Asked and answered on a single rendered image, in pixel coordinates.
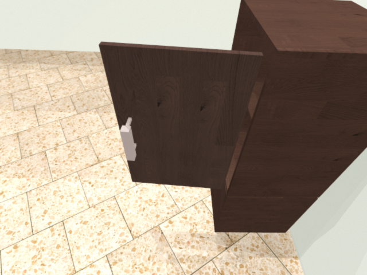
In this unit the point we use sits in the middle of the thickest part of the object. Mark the handle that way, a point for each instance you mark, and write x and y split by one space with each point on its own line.
128 141

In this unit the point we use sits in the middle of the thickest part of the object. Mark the cupboard door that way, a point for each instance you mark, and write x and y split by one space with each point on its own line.
187 107

